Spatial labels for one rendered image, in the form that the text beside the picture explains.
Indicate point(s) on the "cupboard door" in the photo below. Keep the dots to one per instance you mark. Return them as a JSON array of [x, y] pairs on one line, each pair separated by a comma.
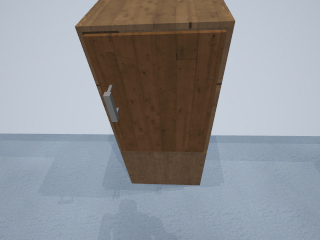
[[164, 85]]

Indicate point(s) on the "handle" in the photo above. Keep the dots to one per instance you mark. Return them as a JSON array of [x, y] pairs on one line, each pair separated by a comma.
[[109, 101]]

